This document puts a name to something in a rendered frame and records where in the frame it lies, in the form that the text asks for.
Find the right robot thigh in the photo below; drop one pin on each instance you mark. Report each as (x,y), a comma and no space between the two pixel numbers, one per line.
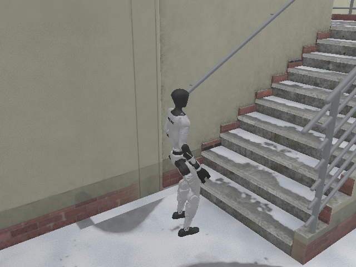
(191,177)

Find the right robot forearm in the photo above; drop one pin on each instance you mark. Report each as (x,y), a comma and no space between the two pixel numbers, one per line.
(185,149)

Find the left robot upper arm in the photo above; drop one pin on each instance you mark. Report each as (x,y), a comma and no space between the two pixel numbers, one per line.
(166,128)

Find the left robot foot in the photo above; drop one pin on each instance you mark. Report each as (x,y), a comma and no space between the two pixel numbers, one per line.
(177,216)

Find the right robot upper arm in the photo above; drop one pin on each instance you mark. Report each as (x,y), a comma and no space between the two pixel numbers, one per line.
(184,125)

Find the right robot hand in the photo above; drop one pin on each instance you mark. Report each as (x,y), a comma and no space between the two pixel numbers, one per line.
(203,174)

